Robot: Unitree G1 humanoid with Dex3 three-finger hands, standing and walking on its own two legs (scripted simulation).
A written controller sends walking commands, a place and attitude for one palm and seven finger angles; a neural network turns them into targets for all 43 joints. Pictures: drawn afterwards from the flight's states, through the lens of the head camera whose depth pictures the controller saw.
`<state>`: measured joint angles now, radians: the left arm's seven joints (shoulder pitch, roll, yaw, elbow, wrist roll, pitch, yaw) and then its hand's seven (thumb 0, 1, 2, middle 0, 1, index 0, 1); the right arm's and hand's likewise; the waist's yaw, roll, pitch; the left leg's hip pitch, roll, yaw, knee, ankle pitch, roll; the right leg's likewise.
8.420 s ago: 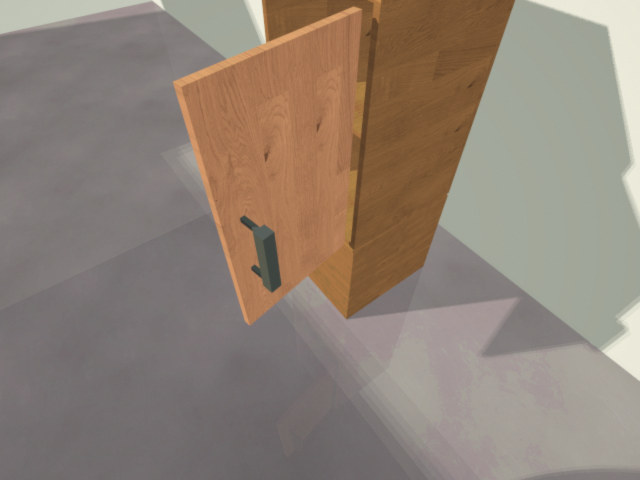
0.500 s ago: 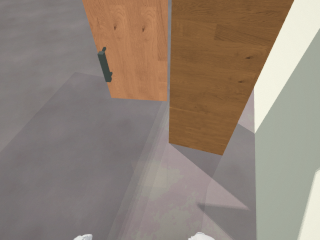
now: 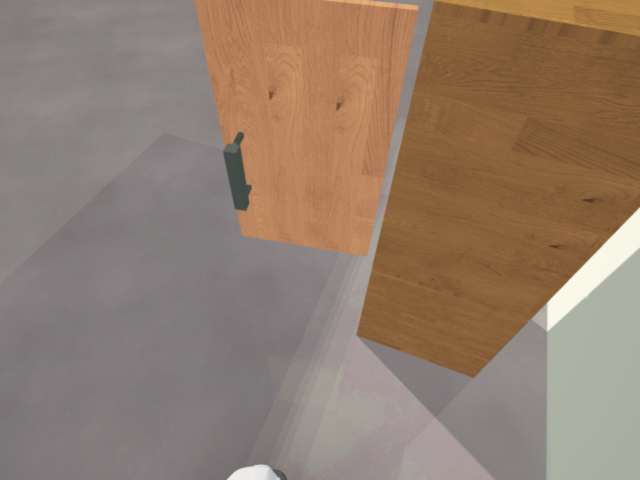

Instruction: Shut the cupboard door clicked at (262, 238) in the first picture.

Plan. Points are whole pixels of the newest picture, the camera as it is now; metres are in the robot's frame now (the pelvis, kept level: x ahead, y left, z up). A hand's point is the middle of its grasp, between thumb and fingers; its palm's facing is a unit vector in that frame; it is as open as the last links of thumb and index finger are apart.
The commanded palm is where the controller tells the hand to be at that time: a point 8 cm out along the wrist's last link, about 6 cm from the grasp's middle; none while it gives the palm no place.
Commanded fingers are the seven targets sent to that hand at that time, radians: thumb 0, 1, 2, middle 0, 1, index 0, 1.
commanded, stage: take the last steps up to it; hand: left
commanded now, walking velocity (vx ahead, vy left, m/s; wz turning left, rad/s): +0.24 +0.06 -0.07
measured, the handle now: (240, 172) +0.68 +0.25 -0.08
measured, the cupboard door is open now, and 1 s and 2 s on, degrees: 100 100 100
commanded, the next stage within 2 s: come to a stop and stand still in 0.24 s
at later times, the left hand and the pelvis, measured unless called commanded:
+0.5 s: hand (218, 383) +0.26 +0.19 -0.15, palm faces -0.07 -0.97 -0.22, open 7.4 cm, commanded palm none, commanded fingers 0.00 0.90 0.90 -0.20 -0.30 -0.20 -0.30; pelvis +0.15 +0.02 +0.00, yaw -2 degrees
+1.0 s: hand (191, 446) +0.18 +0.21 -0.17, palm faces +0.04 -0.97 -0.25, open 7.4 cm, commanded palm none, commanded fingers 0.00 0.90 0.90 -0.20 -0.30 -0.20 -0.30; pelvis +0.14 +0.01 +0.00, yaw -2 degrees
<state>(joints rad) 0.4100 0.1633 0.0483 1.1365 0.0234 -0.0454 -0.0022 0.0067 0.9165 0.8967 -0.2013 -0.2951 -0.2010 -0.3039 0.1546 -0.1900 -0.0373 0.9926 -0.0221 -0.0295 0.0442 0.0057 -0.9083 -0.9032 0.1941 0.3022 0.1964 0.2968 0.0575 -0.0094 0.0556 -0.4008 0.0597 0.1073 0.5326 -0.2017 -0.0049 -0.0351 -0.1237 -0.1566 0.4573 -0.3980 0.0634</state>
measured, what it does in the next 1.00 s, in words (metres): walks ahead: right foot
